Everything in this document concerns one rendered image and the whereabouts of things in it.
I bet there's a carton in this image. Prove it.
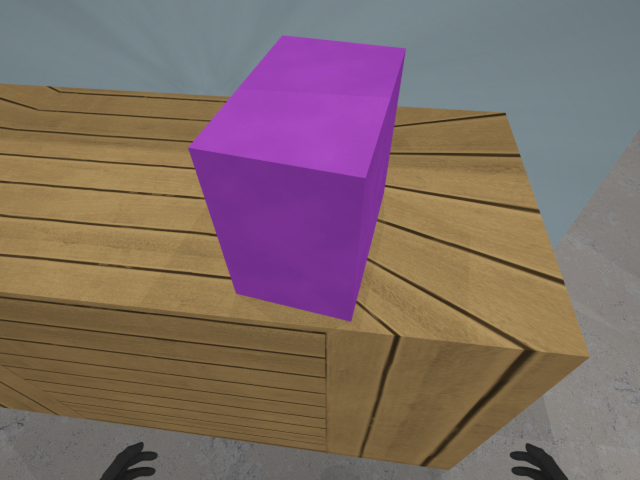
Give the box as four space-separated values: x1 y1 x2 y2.
188 35 406 322

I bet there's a robot right hand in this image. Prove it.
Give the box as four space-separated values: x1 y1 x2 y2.
510 443 568 480

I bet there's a robot left hand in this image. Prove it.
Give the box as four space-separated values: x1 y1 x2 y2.
100 442 158 480

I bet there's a pedestal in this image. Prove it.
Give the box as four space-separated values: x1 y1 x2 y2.
0 84 590 470

